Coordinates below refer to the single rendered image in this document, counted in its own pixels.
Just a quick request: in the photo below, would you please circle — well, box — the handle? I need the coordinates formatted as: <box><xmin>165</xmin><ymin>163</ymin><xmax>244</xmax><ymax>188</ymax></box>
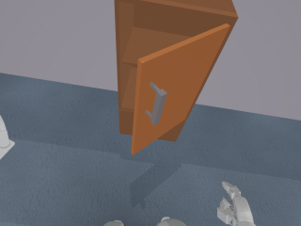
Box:
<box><xmin>145</xmin><ymin>82</ymin><xmax>167</xmax><ymax>125</ymax></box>

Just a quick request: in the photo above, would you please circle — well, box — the cupboard door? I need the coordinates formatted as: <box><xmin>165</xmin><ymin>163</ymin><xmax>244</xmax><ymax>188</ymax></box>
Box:
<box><xmin>131</xmin><ymin>24</ymin><xmax>230</xmax><ymax>155</ymax></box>

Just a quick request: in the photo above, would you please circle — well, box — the right robot hand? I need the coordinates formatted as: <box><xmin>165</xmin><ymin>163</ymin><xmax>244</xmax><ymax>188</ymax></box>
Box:
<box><xmin>217</xmin><ymin>181</ymin><xmax>254</xmax><ymax>226</ymax></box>

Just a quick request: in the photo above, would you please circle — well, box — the left robot hand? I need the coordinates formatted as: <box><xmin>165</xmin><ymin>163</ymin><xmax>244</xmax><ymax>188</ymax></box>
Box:
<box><xmin>0</xmin><ymin>115</ymin><xmax>15</xmax><ymax>160</ymax></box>

